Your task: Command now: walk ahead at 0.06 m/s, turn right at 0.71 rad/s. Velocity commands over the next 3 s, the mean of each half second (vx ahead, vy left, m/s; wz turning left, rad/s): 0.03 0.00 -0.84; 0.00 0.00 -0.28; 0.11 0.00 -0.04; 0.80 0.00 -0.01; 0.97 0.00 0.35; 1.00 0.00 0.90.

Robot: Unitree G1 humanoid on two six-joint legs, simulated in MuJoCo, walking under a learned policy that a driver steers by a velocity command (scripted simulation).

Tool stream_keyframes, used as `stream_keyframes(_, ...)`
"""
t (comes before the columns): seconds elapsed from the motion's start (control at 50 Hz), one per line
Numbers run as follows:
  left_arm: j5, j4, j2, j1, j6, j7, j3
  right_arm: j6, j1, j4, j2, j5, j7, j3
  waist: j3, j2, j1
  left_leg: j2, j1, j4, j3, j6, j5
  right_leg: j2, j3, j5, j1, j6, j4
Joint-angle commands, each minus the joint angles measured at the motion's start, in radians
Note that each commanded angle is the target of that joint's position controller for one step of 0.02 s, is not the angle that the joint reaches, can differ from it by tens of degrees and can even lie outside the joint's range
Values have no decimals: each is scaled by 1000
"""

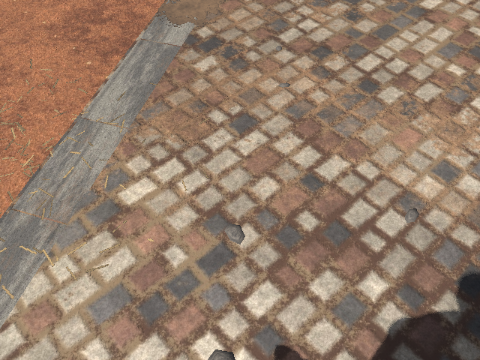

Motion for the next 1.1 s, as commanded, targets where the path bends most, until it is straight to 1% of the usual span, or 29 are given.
stream_keyframes(0.02, -4, -119, 90, -55, -17, -24, 27, 9, 12, -56, -162, 14, -12, -49, -70, 128, -33, 365, 193, 29, -132, 120, 800, 15, -35, -71, -65, -40, -79)
stream_keyframes(0.06, -3, -95, 107, 50, -20, -24, 44, 8, -19, -62, -166, 28, -18, -53, -117, 112, 29, 316, 144, 191, -53, 57, 882, 84, -79, 18, 130, -89, -245)
stream_keyframes(0.08, 7, -74, 161, 153, -24, -7, 69, -3, -5, -61, -160, 28, -17, -53, -160, 49, 82, 242, 24, 375, -7, -10, 803, 89, -6, 260, 331, -142, -342)
stream_keyframes(0.1, 17, -89, 315, 208, -25, 18, 110, -20, -11, -113, -107, -19, -3, -37, -222, -225, 67, 96, -306, 690, 15, -103, 153, -146, 359, 862, 594, -274, -320)
stream_keyframes(0.12, 57, -114, 318, 202, -29, 19, 101, -40, -44, -138, -99, -33, 18, -26, -373, -296, 63, -67, -546, 923, -179, -130, -352, -290, 688, 978, 779, -472, -366)
stream_keyframes(0.14, 48, -136, 272, 146, -27, 13, 91, -50, -39, -113, -143, -4, 34, -36, -381, -121, 78, 4, -563, 975, -297, -115, -316, -262, 584, 877, 764, -436, -368)
stream_keyframes(0.18, -5, -152, 214, 20, -8, 24, 80, -44, -60, -101, -124, 8, 27, -35, -197, 35, 12, 49, -586, 851, -270, -121, -178, -140, 414, 636, 573, -326, -387)
stream_keyframes(0.22, -11, -176, 199, -46, 18, 40, 74, -28, -61, -98, -116, 6, 20, -36, -140, -6, -27, 48, -487, 701, -251, -144, -101, -62, 363, 516, 417, -282, -418)
stream_keyframes(0.26, 4, -179, 215, -39, 29, 51, 84, -27, -52, -85, -93, 12, 19, -31, -156, -46, -23, 14, -448, 584, -246, -169, -66, -39, 370, 533, 408, -277, -415)
stream_keyframes(0.34, 1, -184, 232, -42, 45, 74, 93, -29, -67, -70, -95, 17, 12, -29, -193, -92, -8, -11, -390, 411, -280, -182, 11, -21, 432, 419, 404, -247, -392)
stream_keyframes(0.46, 7, -208, 221, -85, 59, 70, 87, -52, -47, -57, -135, 18, 30, -48, -182, -169, 9, -3, -267, 208, -291, -148, 35, -5, 537, 308, 385, -214, -346)
stream_keyframes(0.5, 2, -211, 198, -111, 60, 67, 74, -63, 8, -40, -141, 15, 38, -57, -178, -160, -16, 23, -123, 24, -261, -118, 178, 29, 530, 255, 341, -184, -294)
stream_keyframes(0.52, 8, -204, 165, -77, 59, 64, 62, -63, 15, -42, -164, 6, 38, -65, -174, -100, -2, 105, -30, -34, -320, -82, 253, 74, 499, 96, 282, -153, -237)
stream_keyframes(0.54, 29, -189, 104, 2, 58, 60, 42, -53, -18, -70, -216, -9, 33, -71, -169, 138, 49, 308, 45, -85, -532, 4, 395, 203, 352, -285, 182, -102, -19)
stream_keyframes(0.56, 23, -230, 159, -15, 44, 56, 57, -48, 9, -56, -251, -41, 33, -78, -112, 375, 59, 446, -8, -148, -798, 186, 448, 273, 246, -495, 23, -46, 200)
stream_keyframes(0.58, 25, -197, 235, 5, 35, 56, 77, -51, -23, -83, -204, -26, 32, -68, -94, 271, 51, 449, -27, -135, -770, 217, 373, 205, 257, -429, -6, -20, 359)
stream_keyframes(0.6, 18, -170, 253, -22, 38, 55, 85, -47, -41, -89, -157, -10, 25, -56, -76, 183, 36, 380, -49, -106, -630, 170, 319, 191, 244, -349, 3, -6, 408)
stream_keyframes(0.62, 17, -151, 218, -28, 46, 59, 77, -40, -46, -93, -142, 2, 21, -48, -72, 136, 32, 316, -48, -95, -549, 127, 274, 188, 227, -308, 11, 8, 430)
stream_keyframes(0.68, 11, -156, 135, -53, 46, 52, 44, -25, -8, -74, -131, 7, 6, -35, -67, 160, 8, 249, -29, -98, -432, 119, 325, 184, 168, -242, 32, 31, 389)
stream_keyframes(0.76, 15, -155, 80, -89, 38, 47, 16, -11, 25, -61, -143, 5, 4, -36, -101, 247, -22, 238, 26, -84, -381, 121, 328, 115, 85, -275, 167, 34, 26)
stream_keyframes(0.8, 6, -138, 96, -82, 35, 45, 21, -4, 55, -54, -169, 9, 7, -44, -104, 266, -43, 260, 30, -71, -402, 133, 353, 114, 51, -246, 235, 28, -119)
stream_keyframes(0.86, 14, -86, 87, -14, 31, 42, 23, -5, 80, -36, -149, 32, 9, -33, -92, 220, -6, 243, -30, -21, -385, 85, 369, 129, 32, 9, 411, -24, -465)
stream_keyframes(0.88, 26, -94, 115, -14, 30, 45, 24, -15, 112, -27, -136, 28, 12, -28, -105, 171, -16, 229, -97, 0, -370, 27, 309, 73, 101, 94, 499, -56, -468)
stream_keyframes(0.9, 43, -106, 178, -2, 33, 53, 35, -33, 123, -39, -92, -4, 22, -13, -147, -10, -42, 159, -175, 112, -279, -38, 189, -64, 233, 307, 575, -107, -416)
stream_keyframes(0.92, 57, -87, 150, -42, 27, 39, 27, -43, 92, -47, -57, -6, 24, -5, -114, -159, -56, 101, -137, 65, -204, -90, 16, -109, 271, 212, 404, -182, -427)
stream_keyframes(0.94, 55, -107, 79, -86, 16, 29, 9, -45, 56, -40, -91, -17, 23, -9, -74, -101, -38, 110, -82, 63, -207, -121, 74, -66, 248, 89, 354, -176, -446)
stream_keyframes(0.96, 58, -92, 61, -68, 7, 27, 5, -44, 35, -34, -89, -17, 25, -10, -67, -85, -25, 102, -66, 59, -206, -127, 131, -26, 219, 10, 344, -144, -443)
stream_keyframes(1.0, 49, -78, 90, -41, -8, 25, 10, -35, 43, -22, -97, -10, 20, -15, -22, -64, -18, 105, -54, 66, -213, -121, 188, 3, 200, 2, 309, -115, -438)
stream_keyframes(1.1, 41, -65, 73, -5, -15, 31, 2, -33, 64, 15, -88, 1, 18, -14, -15, -14, -19, 111, -27, 64, -220, -111, 228, 25, 178, 50, 302, -105, -414)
